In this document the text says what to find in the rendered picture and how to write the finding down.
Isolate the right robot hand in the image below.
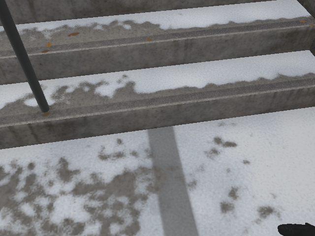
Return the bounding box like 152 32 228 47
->
278 222 315 236

